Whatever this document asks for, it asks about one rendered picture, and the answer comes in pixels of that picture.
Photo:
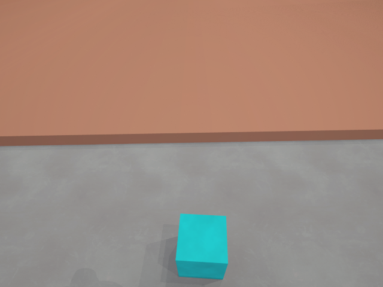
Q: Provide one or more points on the carton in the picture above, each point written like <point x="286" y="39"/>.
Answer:
<point x="202" y="246"/>

